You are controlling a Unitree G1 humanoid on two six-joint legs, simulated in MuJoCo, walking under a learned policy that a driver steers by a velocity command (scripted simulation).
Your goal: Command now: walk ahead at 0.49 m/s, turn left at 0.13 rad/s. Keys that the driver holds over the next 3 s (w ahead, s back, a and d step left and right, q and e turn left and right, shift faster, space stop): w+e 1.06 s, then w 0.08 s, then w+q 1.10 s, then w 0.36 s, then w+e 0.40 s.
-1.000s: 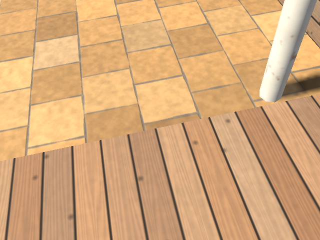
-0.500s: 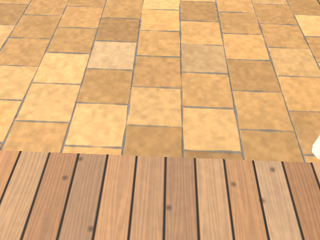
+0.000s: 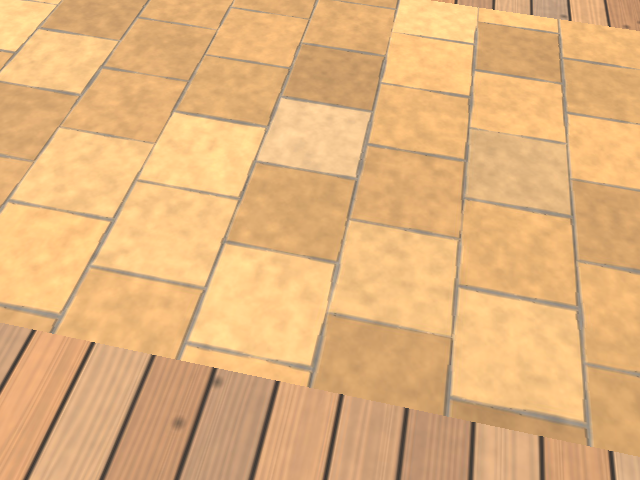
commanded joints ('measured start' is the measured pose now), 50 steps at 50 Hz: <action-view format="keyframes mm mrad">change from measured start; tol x32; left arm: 1 -121 72 9 -96 -11 -25 -1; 7 434 295 89 69 6 -36 41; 34 460 105 62 29 -39 -29 43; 50 -37 35 25 -101 -5 21 -43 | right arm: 1 38 -151 -28 -19 -10 -18 -13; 27 -529 -78 42 -254 -25 -3 22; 33 -67 -287 -24 -177 -62 -28 -32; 50 -66 -123 -16 -69 -16 -44 -3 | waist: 1 -5 123 35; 7 127 -256 -328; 50 22 135 27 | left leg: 1 -10 289 -73 -18 664 54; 5 19 255 34 442 1037 -1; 8 -634 48 50 1151 -153 -50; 26 -658 154 137 423 254 -166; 31 -208 120 110 215 158 -95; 34 174 603 -653 62 -232 97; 50 -123 374 247 -64 417 13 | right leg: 1 86 39 -38 -109 19 -59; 5 515 124 -52 -201 -118 -153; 7 965 -297 718 -293 -237 -380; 31 522 17 389 -115 286 -145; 33 154 206 177 370 -486 -91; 35 6 102 138 551 -465 -96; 50 9 8 -11 117 -32 -51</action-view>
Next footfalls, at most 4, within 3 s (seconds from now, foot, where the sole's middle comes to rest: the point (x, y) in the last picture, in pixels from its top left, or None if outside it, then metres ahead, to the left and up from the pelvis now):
0.10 right None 0.26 -0.09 -0.78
0.64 left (286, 425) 0.57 0.04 -0.78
1.16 right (426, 362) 0.70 -0.28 -0.78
1.72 left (410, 247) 1.03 -0.30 -0.78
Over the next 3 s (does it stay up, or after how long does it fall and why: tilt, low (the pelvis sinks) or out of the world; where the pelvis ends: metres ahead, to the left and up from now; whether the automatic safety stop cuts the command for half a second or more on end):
stays up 1.51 -0.38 0.01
